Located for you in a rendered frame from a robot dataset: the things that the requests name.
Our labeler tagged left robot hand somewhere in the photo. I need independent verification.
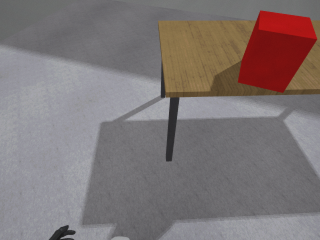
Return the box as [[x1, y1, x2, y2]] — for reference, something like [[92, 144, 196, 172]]
[[49, 225, 76, 240]]

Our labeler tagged table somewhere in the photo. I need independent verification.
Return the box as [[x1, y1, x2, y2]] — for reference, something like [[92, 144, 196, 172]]
[[158, 20, 320, 162]]

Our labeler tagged carton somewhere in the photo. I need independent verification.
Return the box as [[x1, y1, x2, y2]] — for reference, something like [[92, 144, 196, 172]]
[[238, 10, 317, 93]]

